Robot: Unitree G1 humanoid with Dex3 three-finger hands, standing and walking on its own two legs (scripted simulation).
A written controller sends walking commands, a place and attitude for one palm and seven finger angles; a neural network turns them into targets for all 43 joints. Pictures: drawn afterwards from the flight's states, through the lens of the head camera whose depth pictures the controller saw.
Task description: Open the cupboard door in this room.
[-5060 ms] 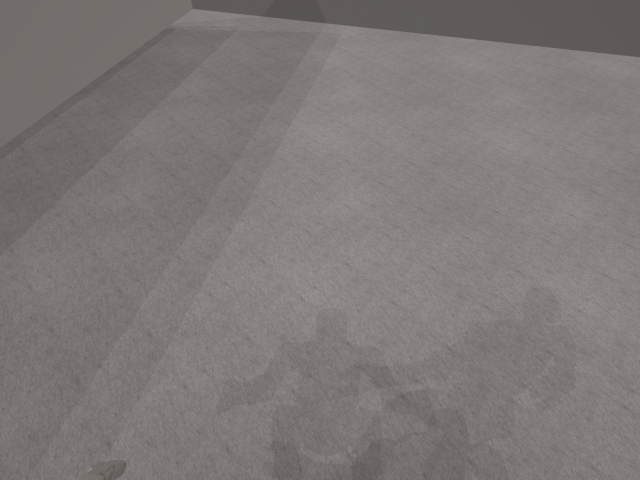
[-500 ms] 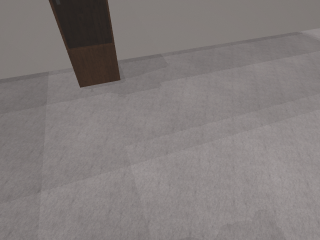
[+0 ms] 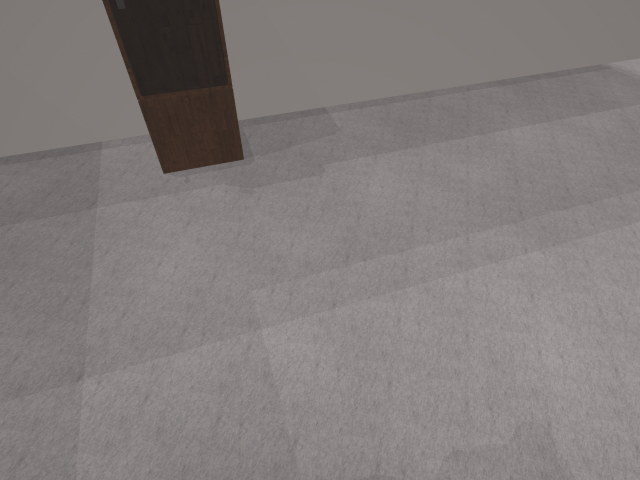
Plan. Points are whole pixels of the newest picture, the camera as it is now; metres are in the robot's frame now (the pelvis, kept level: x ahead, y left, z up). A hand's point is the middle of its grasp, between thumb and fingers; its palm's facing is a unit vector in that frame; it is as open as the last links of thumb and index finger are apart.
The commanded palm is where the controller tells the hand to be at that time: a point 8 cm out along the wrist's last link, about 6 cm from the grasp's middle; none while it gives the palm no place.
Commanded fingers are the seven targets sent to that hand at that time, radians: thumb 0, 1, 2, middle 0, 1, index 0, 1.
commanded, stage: stand and wait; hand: left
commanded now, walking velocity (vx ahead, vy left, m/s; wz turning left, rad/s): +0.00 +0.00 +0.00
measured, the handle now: out of the picture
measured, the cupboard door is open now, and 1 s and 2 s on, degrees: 0 0 0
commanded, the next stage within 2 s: turn or walk to find it in 0.36 s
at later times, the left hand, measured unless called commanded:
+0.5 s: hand out of the picture +0.05 +0.23 -0.16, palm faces +0.03 -0.95 -0.30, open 7.4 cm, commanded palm none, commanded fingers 0.00 0.90 0.90 -0.20 -0.30 -0.20 -0.30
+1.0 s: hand out of the picture +0.01 +0.19 -0.18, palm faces +0.11 -0.97 -0.21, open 7.4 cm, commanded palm none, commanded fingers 0.00 0.90 0.90 -0.20 -0.30 -0.20 -0.30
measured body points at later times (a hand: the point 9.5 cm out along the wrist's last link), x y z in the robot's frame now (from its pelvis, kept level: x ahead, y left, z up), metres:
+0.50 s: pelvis +0.00 +0.00 +0.00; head +0.01 +0.00 +0.45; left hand +0.05 +0.28 -0.14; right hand +0.04 -0.27 -0.15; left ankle +0.00 +0.12 -0.74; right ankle +0.03 -0.11 -0.74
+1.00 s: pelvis +0.01 +0.00 +0.00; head +0.03 +0.01 +0.45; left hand +0.01 +0.24 -0.16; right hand +0.07 -0.23 -0.16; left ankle +0.00 +0.12 -0.74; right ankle +0.03 -0.11 -0.74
